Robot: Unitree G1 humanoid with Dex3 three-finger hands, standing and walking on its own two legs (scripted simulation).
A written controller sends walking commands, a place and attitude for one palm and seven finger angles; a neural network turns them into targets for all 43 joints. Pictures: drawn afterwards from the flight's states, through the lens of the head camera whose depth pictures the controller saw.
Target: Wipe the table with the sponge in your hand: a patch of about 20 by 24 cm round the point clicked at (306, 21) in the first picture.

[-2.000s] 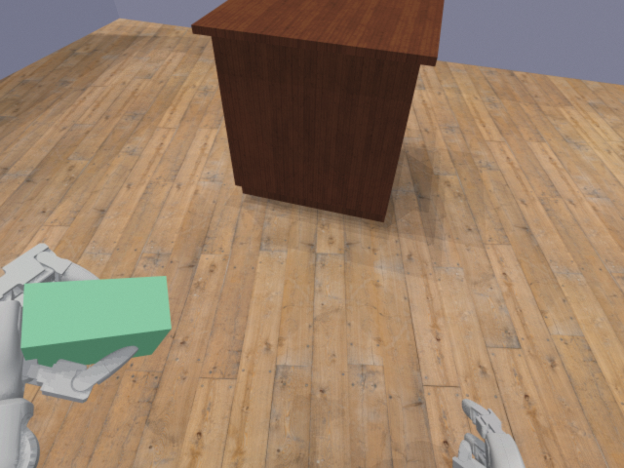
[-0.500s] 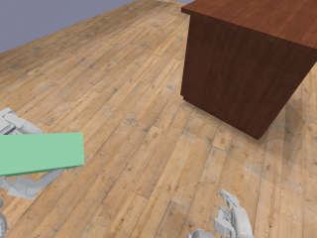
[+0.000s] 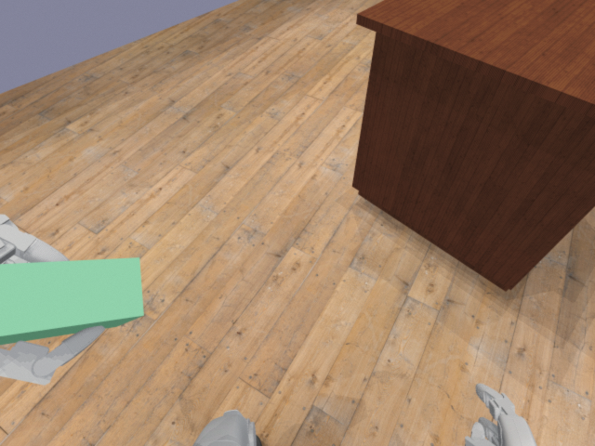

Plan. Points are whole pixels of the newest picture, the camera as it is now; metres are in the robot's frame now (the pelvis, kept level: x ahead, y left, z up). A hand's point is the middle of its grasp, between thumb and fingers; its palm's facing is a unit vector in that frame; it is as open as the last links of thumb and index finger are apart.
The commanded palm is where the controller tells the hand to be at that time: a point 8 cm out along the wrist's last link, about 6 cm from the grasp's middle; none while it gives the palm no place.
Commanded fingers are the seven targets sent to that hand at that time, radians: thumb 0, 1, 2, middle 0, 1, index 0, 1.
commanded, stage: walk to a spot facing it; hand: left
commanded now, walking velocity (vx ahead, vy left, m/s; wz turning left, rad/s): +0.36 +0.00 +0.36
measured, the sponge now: (83, 300) +0.23 +0.21 +0.17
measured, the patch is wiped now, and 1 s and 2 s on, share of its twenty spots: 0.00 0.00 0.00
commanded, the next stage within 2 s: turn to face it in 1.66 s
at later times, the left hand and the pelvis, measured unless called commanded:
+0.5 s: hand (55, 206) +0.32 +0.27 +0.18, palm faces +0.52 -0.72 -0.47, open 9.4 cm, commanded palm +0.28 +0.29 +0.17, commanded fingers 0.00 0.10 1.30 -1.20 -1.60 -1.20 -1.60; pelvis +0.15 +0.00 +0.00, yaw +6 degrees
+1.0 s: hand (85, 145) +0.44 +0.30 +0.16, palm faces +0.63 -0.63 -0.45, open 9.4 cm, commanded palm +0.38 +0.32 +0.17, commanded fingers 0.00 0.10 1.30 -1.20 -1.60 -1.20 -1.60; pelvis +0.30 +0.01 -0.03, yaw +15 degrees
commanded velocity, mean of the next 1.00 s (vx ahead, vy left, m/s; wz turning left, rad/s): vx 0.36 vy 0.00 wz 0.37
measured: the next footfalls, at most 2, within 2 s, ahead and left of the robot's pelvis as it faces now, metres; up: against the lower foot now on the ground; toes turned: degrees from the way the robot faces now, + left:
left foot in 0.14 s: +0.17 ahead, +0.12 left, +0.00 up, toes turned +12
right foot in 0.58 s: +0.27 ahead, -0.13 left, +0.00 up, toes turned -3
